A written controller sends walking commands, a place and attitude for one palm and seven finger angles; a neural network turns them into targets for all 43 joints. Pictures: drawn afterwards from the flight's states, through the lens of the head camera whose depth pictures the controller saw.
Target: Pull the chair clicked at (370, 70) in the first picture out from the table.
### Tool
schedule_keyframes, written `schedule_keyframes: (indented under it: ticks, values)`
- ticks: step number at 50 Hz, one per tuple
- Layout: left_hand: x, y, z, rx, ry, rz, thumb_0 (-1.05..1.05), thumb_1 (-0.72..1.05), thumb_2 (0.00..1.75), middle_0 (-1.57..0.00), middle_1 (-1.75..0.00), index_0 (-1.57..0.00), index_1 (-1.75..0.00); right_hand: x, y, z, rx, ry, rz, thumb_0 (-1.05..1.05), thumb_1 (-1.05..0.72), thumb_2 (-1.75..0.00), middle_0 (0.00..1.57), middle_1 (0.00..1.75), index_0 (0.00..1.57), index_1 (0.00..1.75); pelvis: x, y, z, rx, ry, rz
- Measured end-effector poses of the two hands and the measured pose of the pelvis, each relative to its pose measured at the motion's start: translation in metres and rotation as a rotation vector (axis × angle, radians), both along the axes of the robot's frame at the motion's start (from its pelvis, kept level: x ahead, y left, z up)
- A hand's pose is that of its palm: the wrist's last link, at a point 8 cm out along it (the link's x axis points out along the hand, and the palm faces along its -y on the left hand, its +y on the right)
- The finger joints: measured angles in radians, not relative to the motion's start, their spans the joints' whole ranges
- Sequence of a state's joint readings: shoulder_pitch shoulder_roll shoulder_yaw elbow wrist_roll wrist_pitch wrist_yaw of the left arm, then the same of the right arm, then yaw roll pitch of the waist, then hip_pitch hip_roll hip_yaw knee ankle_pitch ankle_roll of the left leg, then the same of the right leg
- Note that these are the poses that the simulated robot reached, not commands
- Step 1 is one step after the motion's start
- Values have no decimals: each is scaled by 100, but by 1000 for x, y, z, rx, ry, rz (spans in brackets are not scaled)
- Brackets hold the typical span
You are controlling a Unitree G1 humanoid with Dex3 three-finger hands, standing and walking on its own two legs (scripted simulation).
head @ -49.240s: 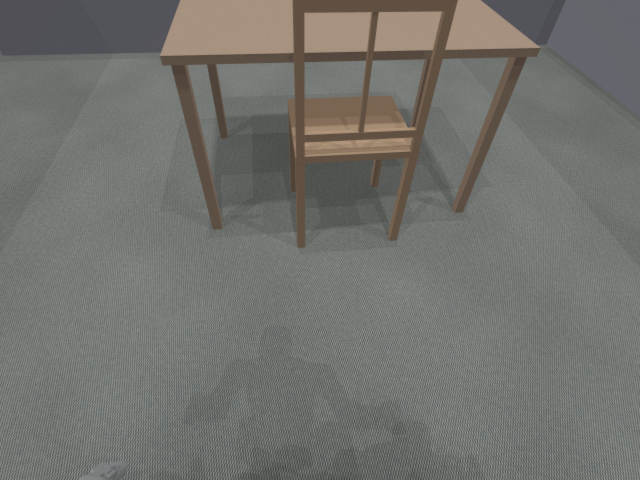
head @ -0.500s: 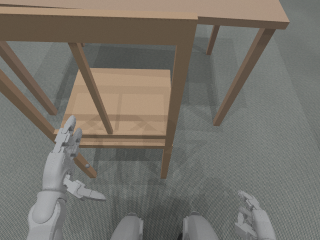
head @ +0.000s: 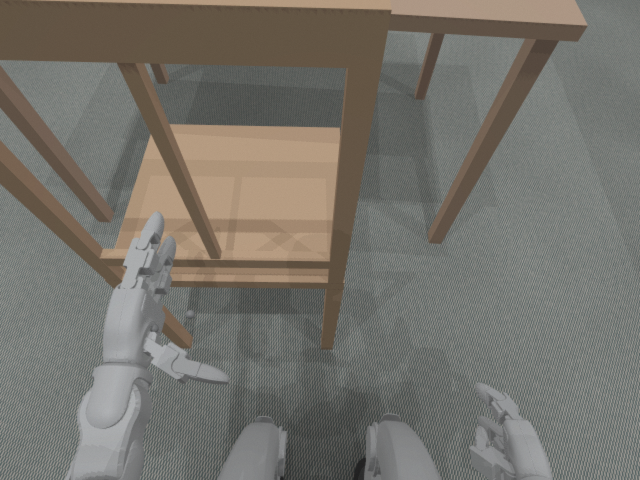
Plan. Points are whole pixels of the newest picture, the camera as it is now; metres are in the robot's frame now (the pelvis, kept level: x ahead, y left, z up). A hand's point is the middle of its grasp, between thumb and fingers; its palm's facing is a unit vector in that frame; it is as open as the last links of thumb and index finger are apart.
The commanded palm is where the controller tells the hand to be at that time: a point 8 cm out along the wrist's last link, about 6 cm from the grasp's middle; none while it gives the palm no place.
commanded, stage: aim the fingers beside a spindle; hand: left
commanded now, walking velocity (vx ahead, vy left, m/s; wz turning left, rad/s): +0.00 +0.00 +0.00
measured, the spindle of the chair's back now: (186, 187) +0.45 +0.19 +0.07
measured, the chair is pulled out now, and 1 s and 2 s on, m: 0.25 0.25 0.25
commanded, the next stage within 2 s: none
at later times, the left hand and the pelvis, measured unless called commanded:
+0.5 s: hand (197, 327) +0.29 +0.16 +0.01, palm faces +0.00 -1.00 -0.03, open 17.0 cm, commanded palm +0.28 +0.22 +0.02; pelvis +0.00 +0.00 +0.00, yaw +0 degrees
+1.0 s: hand (188, 308) +0.30 +0.17 +0.04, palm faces +0.02 -1.00 -0.06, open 16.9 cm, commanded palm +0.28 +0.22 +0.02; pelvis -0.01 +0.00 +0.00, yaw +0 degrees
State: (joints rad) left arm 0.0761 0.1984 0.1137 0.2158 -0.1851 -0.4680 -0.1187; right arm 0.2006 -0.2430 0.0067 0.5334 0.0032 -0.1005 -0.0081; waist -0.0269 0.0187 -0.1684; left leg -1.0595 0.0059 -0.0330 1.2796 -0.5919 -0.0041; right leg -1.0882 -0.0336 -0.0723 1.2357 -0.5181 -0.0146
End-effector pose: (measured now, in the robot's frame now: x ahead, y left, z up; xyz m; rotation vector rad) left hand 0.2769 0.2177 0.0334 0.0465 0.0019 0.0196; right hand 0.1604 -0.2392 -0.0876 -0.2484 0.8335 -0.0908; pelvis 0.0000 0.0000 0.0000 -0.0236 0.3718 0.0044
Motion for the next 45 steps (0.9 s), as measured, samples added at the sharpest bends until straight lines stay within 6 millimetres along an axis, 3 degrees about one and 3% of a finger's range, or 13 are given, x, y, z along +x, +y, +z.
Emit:
schedule_keyframes:
  ticks: [7,16,25,33,37,41,45]
  values:
    - [4,-11,-19,-12,60,-22,-1,-50,30,-6,-8,-6,-8,-4,-6,-6,-3,13,-11,1,-90,-90,20,30,20,30,-3,-3,-5,5,8,-3]
    - [0,3,5,26,-21,25,-1,-50,30,-6,-8,-6,-8,-8,-8,-5,11,18,-22,1,-90,-90,20,30,20,30,-2,-6,-1,8,-2,-6]
    - [-6,-4,-22,-21,77,-19,-1,-50,30,-6,-8,-6,-8,-6,-10,-5,-7,-3,-16,1,-90,-90,20,30,20,30,-5,-5,-5,6,3,-3]
    - [1,2,4,16,-50,6,-1,-50,30,-6,-8,-6,-8,-6,-6,-3,-8,-8,-13,1,-90,-90,20,30,20,30,-7,-3,-4,3,-2,-2]
    - [5,8,-8,9,20,8,-1,-50,30,-6,-8,-6,-8,-7,-3,-5,6,-1,-7,1,-90,-90,20,30,20,30,-7,-2,-5,2,2,0]
    - [0,2,-24,-22,93,-17,-1,-50,30,-6,-8,-6,-8,-8,-2,-5,3,2,-14,1,-90,-90,20,30,20,30,-7,1,-5,1,7,-3]
    - [-3,-5,-15,-21,41,-25,-1,-50,30,-6,-8,-6,-8,-9,-1,-4,-9,3,-19,1,-90,-90,20,30,20,30,-6,2,-4,0,4,-5]
